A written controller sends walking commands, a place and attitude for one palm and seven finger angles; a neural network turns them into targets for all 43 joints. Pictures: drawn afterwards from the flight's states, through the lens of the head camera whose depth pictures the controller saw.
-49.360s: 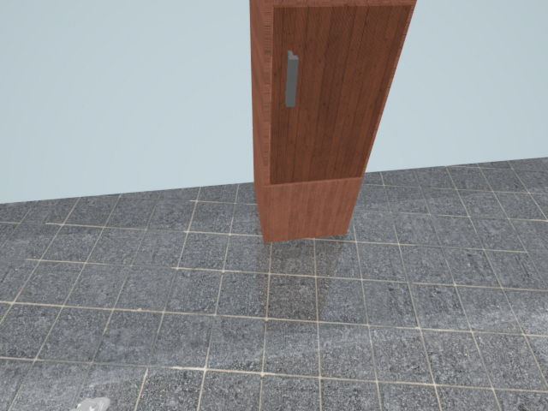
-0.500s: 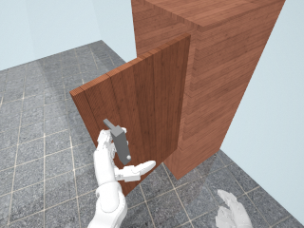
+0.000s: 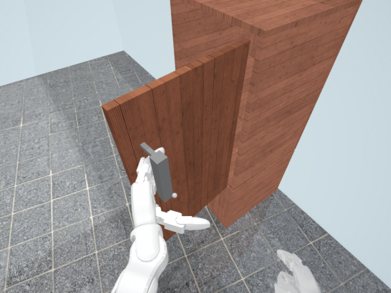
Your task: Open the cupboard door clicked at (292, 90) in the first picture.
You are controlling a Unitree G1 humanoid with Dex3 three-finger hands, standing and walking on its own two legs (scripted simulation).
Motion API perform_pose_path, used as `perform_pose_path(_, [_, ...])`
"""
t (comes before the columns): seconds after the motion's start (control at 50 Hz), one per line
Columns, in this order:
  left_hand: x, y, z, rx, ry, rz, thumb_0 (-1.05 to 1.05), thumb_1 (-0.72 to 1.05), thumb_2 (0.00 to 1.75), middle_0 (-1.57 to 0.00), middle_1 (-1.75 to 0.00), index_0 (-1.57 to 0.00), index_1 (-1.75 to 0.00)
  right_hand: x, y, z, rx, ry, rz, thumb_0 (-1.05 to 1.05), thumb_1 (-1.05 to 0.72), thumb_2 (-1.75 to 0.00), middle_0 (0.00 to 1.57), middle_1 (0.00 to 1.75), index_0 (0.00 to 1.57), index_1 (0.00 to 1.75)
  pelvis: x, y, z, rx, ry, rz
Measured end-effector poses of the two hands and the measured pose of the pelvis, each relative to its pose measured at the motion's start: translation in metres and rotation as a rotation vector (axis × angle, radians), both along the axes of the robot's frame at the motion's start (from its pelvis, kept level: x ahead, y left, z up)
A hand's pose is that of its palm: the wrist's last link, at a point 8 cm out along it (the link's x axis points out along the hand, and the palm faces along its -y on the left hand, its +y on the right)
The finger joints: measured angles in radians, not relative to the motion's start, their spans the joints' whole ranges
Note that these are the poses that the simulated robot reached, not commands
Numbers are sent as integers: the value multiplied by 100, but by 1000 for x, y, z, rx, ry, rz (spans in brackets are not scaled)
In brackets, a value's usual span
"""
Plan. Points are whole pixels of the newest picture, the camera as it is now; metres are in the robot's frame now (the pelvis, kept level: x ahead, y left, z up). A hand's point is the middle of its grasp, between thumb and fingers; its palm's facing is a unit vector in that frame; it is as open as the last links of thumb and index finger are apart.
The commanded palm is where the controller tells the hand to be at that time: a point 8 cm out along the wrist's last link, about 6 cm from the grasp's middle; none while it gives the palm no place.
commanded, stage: slide the hand sideways off the handle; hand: left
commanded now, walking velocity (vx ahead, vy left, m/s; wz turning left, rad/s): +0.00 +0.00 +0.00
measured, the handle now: (156, 172) +0.34 +0.10 +0.08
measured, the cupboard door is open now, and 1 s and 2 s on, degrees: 98 100 100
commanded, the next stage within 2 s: draw the hand back to the body in 1.14 s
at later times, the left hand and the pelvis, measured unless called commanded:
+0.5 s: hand (161, 219) +0.24 +0.08 +0.08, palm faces -0.07 -1.00 +0.00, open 16.3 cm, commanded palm +0.21 +0.13 +0.08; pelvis +0.00 +0.01 +0.00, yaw -1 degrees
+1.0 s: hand (129, 244) +0.19 +0.12 +0.08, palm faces -0.02 -1.00 -0.02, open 16.3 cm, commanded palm +0.16 +0.19 +0.08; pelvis +0.01 +0.00 -0.01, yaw +0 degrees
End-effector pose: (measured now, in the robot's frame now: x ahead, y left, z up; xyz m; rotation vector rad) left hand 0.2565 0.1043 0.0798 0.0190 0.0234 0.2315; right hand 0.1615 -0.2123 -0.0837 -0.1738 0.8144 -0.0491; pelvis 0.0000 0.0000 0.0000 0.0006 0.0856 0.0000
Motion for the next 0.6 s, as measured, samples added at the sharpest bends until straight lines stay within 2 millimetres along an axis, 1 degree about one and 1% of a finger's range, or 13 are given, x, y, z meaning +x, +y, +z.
perform_pose_path(0.1, [-7, 10, -1, 61, -41, -309, -1, -50, 30, -24, -41, -18, -42, -8, 0, 0, 2, -16, -6, 1, -90, -89, 20, 30, 20, 30, -6, 4, -2, -1, 0, 2])
perform_pose_path(0.16, [-10, 14, 0, 7, -39, -378, -1, -50, 30, -20, -37, -14, -37, -13, 0, 0, 7, -37, -27, 1, -90, -89, 20, 30, 20, 30, -7, 8, -1, -7, -6, -3])
perform_pose_path(0.26, [-18, 15, 2, -84, -44, -329, -1, -50, 30, -16, -33, -13, -33, -16, 3, 5, 13, -64, -35, 1, -90, -90, 20, 30, 20, 30, -6, 13, 1, -4, -8, -16])
perform_pose_path(0.4, [-30, 13, -2, -21, -50, -325, -1, -50, 30, -15, -31, -14, -31, -12, 7, 10, 12, -88, -5, 1, -90, -90, 20, 30, 20, 30, -7, 13, -2, -2, 2, -19])
perform_pose_path(0.46, [-32, 20, -4, -13, -40, -322, -1, -50, 30, -15, -30, -15, -30, -9, 8, 10, 14, -94, -5, 1, -90, -90, 20, 30, 20, 30, -6, 13, -3, -3, 3, -21])
perform_pose_path(0.52, [-35, 31, -3, -18, -30, -293, -1, -50, 30, -15, -30, -15, -30, -5, 8, 11, 18, -100, -6, 1, -90, -90, 20, 30, 20, 30, -3, 12, -2, -3, 5, -23])
perform_pose_path(0.6, [-44, 37, 1, -33, -31, -285, -1, -50, 30, -17, -31, -16, -31, 2, 8, 13, 25, -120, -5, 1, -90, -90, 20, 30, 20, 30, 1, 10, -2, -4, 11, -22])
